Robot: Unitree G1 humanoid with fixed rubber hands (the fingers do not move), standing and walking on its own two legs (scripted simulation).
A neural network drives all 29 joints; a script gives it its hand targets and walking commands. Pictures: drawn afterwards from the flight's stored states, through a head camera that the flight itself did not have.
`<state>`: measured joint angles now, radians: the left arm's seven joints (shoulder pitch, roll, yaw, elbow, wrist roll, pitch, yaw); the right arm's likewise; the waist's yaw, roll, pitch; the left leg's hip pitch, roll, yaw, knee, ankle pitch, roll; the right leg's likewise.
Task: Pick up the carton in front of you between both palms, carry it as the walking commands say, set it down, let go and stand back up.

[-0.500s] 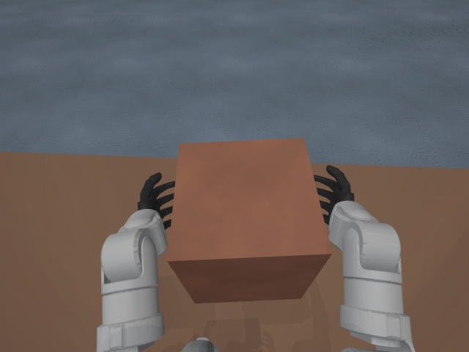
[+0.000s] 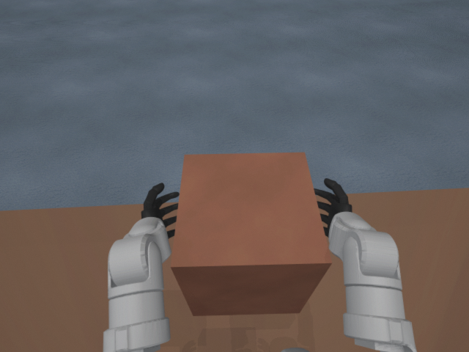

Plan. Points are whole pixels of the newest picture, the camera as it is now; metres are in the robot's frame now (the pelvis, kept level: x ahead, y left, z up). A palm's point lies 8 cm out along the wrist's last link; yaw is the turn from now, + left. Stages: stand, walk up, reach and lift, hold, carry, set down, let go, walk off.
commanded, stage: carry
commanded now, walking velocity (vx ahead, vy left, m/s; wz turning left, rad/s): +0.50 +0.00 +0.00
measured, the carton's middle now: (245, 239) +0.33 -0.02 +0.00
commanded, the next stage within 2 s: none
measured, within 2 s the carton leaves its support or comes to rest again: neither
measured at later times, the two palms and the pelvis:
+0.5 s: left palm (171, 118) +0.62 +0.13 +0.06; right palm (296, 105) +0.64 -0.17 +0.06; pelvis +0.31 -0.05 -0.03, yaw +2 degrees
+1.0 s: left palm (175, 66) +0.94 +0.14 +0.02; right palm (269, 61) +0.93 -0.16 +0.03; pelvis +0.61 -0.01 -0.06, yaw +0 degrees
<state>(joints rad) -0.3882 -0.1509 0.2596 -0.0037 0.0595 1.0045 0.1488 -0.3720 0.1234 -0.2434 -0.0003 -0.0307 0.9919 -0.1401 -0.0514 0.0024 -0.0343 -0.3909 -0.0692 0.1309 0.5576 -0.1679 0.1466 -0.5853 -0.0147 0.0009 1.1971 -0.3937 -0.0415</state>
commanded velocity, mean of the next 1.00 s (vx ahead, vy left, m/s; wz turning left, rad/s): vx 0.50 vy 0.00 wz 0.00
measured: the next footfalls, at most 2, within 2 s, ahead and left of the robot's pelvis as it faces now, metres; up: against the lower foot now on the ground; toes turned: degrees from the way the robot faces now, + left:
right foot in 0.36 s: +0.39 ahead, -0.09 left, -0.03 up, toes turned -1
left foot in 0.90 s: +0.73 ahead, +0.05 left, -0.05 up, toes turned +4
